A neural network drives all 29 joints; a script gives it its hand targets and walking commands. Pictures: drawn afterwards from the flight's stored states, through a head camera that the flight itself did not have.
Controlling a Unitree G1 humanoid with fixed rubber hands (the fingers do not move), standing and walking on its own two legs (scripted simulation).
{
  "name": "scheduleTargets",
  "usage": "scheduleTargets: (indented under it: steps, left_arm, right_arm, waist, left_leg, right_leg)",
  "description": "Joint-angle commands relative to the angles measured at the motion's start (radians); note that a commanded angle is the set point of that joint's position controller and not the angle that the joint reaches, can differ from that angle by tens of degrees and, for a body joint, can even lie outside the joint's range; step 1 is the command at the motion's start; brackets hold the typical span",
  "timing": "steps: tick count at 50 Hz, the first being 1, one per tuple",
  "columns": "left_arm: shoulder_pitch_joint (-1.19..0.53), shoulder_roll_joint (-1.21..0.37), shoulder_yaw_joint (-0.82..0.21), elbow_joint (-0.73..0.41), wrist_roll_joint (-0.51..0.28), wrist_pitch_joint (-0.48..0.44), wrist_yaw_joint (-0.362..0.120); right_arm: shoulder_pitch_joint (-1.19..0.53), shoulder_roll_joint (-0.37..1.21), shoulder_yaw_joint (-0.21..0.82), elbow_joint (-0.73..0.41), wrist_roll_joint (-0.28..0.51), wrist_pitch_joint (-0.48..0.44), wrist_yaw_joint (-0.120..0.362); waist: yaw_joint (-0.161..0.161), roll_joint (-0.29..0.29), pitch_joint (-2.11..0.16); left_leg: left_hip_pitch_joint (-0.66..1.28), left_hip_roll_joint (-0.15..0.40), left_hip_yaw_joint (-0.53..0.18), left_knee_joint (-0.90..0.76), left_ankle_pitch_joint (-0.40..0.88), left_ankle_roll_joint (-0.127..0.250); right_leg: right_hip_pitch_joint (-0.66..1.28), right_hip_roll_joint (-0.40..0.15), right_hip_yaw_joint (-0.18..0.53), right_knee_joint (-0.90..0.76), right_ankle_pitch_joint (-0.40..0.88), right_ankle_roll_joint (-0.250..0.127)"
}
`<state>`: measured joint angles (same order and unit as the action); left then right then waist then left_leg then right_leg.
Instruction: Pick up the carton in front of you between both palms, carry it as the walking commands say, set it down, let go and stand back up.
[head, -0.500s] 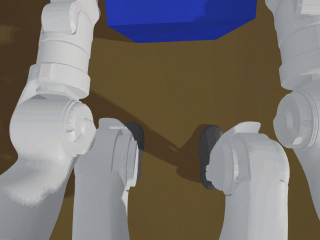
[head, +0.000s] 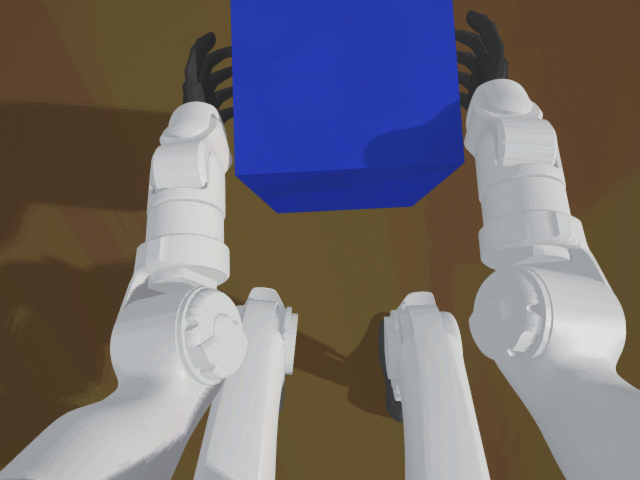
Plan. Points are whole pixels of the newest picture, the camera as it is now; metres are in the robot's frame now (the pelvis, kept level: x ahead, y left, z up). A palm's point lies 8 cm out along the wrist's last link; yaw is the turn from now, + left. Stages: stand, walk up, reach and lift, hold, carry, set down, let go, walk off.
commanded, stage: reach and lift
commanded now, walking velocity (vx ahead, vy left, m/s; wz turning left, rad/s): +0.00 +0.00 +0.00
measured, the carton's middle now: (341, 116) +0.54 +0.00 -0.13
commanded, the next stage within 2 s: none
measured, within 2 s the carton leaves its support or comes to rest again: neither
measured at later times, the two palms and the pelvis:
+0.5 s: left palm (135, 69) +0.48 +0.15 +0.08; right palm (568, 54) +0.49 -0.15 +0.08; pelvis +0.04 +0.00 +0.12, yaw +0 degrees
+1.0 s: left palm out of the picture +0.43 +0.15 +0.23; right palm out of the picture +0.44 -0.15 +0.23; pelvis +0.08 +0.00 +0.25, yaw -1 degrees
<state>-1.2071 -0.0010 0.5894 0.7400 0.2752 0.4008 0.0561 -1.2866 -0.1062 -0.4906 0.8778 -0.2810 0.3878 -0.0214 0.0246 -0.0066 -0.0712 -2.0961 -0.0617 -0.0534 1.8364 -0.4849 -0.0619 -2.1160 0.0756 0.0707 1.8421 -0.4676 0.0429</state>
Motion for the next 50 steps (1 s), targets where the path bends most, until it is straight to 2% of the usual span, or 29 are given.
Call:
scheduleTargets:
  steps: [1, 6, 11, 20, 33, 50]
  left_arm:
    - [-0.733, -0.957, -0.455, 0.01, -0.159, -0.011, -0.256]
    - [-0.72, -1.041, -0.581, -0.08, -0.223, 0.015, -0.272]
    - [-0.602, -1.094, -0.667, -0.125, -0.259, 0.035, -0.28]
    - [-0.361, -1.126, -0.688, -0.101, -0.241, 0.014, -0.284]
    - [-0.128, -1.165, -0.703, -0.095, -0.194, -0.016, -0.283]
    - [0.2, -1.182, -0.811, -0.19, -0.191, 0.001, -0.288]
  right_arm:
    - [-0.584, 1.036, 0.34, 0.027, 0.137, -0.002, 0.255]
    - [-0.57, 1.116, 0.448, -0.084, 0.197, 0.022, 0.264]
    - [-0.475, 1.191, 0.556, -0.164, 0.248, 0.044, 0.274]
    - [-0.259, 1.248, 0.601, -0.172, 0.242, 0.023, 0.261]
    - [-0.032, 1.276, 0.596, -0.179, 0.189, -0.012, 0.254]
    - [0.292, 1.295, 0.704, -0.291, 0.188, 0.01, 0.264]
  waist:
    - [-0.008, -0.026, -0.996]
    - [-0.021, 0.0, -1.222]
    - [-0.01, -0.009, -1.286]
    - [0.0, -0.04, -1.079]
    - [-0.016, -0.005, -0.867]
    - [-0.021, 0.004, -0.607]
  left_leg:
    - [0.508, -0.106, 0.165, -0.218, 0.007, 0.038]
    - [0.667, -0.112, 0.168, -0.266, 0.121, 0.025]
    - [0.768, -0.115, 0.159, -0.319, 0.224, 0.021]
    - [0.854, -0.116, 0.119, -0.458, 0.254, 0.029]
    - [1.106, -0.109, 0.067, -0.713, 0.225, 0.041]
    - [1.557, -0.071, 0.0, -1.079, 0.377, 0.054]
  right_leg:
    - [0.573, 0.089, -0.163, -0.233, -0.005, -0.037]
    - [0.737, 0.092, -0.16, -0.274, 0.117, -0.036]
    - [0.844, 0.093, -0.153, -0.323, 0.224, -0.021]
    - [0.95, 0.096, -0.116, -0.47, 0.26, -0.014]
    - [1.173, 0.086, -0.069, -0.72, 0.229, -0.034]
    - [1.602, 0.054, -0.013, -1.079, 0.374, -0.045]
